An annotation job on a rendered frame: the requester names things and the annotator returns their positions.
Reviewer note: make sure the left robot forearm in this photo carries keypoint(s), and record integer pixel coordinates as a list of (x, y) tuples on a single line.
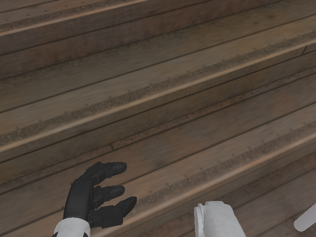
[(72, 227)]

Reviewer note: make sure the robot left hand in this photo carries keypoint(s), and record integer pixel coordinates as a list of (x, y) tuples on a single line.
[(83, 198)]

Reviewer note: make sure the right robot thigh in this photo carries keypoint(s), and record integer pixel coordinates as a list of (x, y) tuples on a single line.
[(216, 219)]

